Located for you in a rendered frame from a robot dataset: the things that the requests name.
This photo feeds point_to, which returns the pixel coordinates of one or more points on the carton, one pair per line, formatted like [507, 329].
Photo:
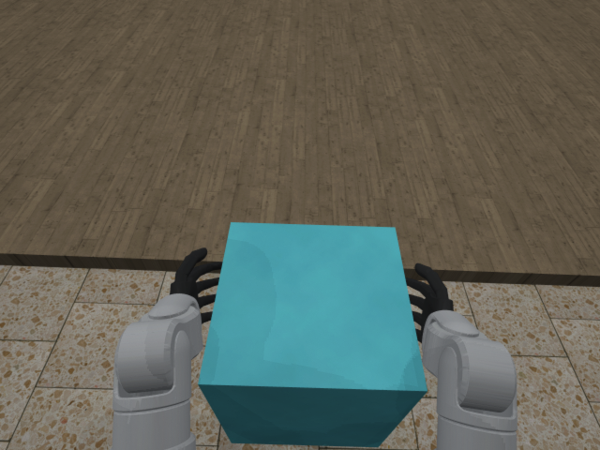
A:
[312, 339]

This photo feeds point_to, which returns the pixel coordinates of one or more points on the robot right forearm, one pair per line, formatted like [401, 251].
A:
[477, 403]

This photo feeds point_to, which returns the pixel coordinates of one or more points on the robot left forearm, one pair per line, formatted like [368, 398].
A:
[152, 377]

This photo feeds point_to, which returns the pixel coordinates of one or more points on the right robot hand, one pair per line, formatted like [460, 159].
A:
[436, 296]

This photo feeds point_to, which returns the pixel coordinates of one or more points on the left robot hand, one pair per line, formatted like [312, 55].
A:
[187, 274]

